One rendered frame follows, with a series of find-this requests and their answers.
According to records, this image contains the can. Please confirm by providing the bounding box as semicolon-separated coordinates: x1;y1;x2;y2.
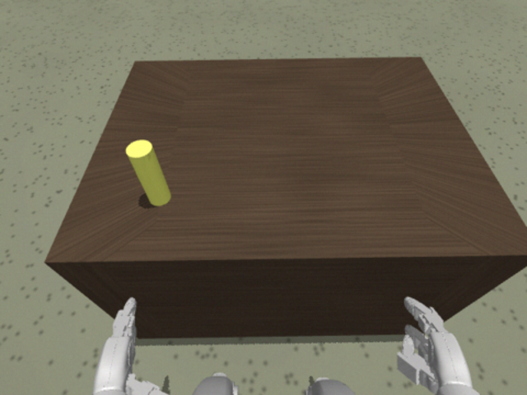
126;140;171;206

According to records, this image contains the left robot hand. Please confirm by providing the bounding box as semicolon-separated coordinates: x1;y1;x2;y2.
92;297;169;395

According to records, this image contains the right robot hand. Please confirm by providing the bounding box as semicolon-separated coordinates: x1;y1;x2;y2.
397;297;473;395

